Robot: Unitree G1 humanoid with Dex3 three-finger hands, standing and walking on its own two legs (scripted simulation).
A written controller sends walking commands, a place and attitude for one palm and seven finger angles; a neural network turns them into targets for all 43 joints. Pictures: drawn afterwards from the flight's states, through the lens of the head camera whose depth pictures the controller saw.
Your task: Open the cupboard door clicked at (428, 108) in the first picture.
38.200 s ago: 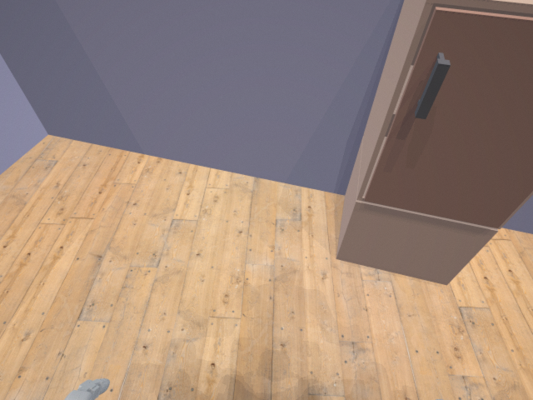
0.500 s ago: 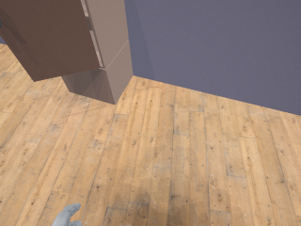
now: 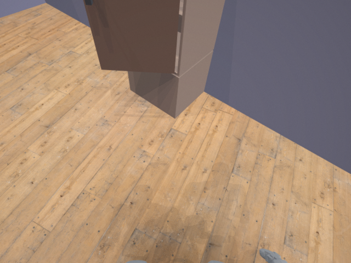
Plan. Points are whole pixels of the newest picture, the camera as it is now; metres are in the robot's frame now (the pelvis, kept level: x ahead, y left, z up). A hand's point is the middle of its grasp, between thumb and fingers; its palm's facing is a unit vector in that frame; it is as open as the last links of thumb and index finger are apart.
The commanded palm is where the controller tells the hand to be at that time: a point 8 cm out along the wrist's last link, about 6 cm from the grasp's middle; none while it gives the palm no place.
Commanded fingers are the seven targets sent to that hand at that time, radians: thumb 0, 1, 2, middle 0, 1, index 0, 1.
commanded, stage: take the last steps up to it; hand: left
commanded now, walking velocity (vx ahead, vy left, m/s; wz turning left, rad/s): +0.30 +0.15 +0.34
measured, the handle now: out of the picture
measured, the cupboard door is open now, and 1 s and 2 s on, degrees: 38 38 38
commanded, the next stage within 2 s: come to a stop and stand still in 1.42 s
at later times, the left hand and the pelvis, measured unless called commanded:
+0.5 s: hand out of the picture +0.05 +0.16 -0.14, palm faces +0.20 -0.96 -0.20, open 7.4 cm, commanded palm none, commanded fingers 0.00 0.90 0.90 -0.20 -0.30 -0.20 -0.30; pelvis +0.08 -0.01 +0.02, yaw +8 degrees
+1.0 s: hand (66, 208) +0.25 +0.32 -0.16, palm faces +0.24 -0.95 -0.19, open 7.4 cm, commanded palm none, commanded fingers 0.00 0.90 0.90 -0.20 -0.30 -0.20 -0.30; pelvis +0.24 +0.13 +0.01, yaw +9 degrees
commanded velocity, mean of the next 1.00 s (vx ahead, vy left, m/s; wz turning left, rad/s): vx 0.30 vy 0.12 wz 0.08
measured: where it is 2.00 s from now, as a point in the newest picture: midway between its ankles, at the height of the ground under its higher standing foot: (144, 202)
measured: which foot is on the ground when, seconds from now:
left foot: down 0.00-0.28, up 0.30-0.72, down 0.74-1.00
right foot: up 0.00-0.26, down 0.28-0.76, up 0.78-1.00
